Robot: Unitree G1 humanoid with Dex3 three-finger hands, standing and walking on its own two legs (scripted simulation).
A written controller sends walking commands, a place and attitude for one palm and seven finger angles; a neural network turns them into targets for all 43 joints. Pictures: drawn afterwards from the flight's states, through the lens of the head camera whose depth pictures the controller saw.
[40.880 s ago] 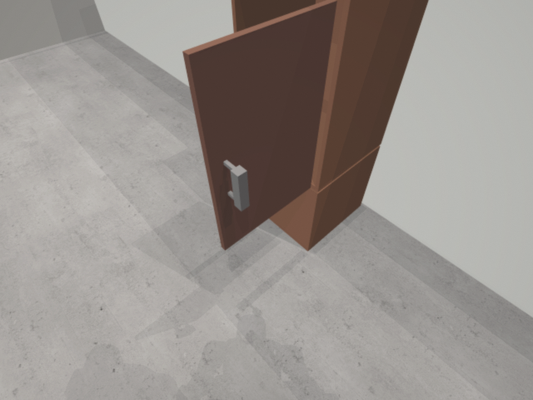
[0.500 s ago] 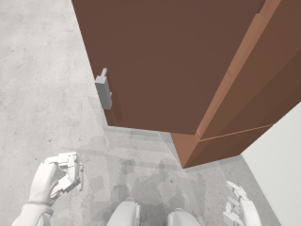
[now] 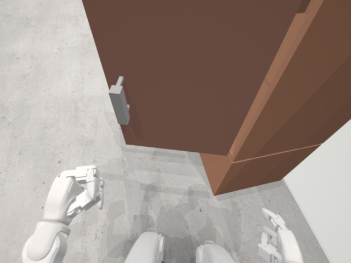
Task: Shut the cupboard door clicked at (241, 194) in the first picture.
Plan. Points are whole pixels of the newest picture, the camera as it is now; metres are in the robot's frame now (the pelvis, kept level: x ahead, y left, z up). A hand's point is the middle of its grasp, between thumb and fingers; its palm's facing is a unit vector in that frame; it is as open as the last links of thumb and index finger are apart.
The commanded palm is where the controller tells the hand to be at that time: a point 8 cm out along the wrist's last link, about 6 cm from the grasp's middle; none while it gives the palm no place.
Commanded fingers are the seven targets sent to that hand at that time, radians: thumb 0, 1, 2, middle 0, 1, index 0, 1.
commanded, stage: bring the fist close to the handle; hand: left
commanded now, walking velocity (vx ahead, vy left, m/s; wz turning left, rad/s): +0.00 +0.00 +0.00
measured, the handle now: (122, 100) +0.50 +0.19 +0.05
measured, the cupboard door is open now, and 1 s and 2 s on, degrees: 70 70 63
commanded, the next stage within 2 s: push the door shut along its arc in 1.18 s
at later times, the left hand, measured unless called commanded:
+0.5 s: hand (117, 155) +0.33 +0.16 +0.05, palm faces -0.07 -1.00 -0.02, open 3.1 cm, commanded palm +0.32 +0.21 +0.05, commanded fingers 0.00 0.90 0.90 -1.30 -1.50 -1.30 -1.50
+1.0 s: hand (125, 138) +0.38 +0.15 +0.05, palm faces -0.06 -1.00 -0.01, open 3.1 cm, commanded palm +0.36 +0.21 +0.05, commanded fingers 0.00 0.90 0.90 -1.30 -1.50 -1.30 -1.50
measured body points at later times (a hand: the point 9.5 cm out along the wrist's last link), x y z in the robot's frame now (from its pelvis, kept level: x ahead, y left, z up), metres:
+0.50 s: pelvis +0.01 +0.00 +0.01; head +0.09 +0.02 +0.45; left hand +0.33 +0.22 +0.05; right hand +0.15 -0.25 -0.09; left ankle +0.05 +0.08 -0.62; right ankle +0.01 -0.09 -0.62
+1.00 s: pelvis +0.00 +0.00 +0.01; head +0.09 +0.01 +0.46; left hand +0.37 +0.21 +0.05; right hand +0.12 -0.25 -0.10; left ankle +0.05 +0.08 -0.62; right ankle +0.01 -0.09 -0.62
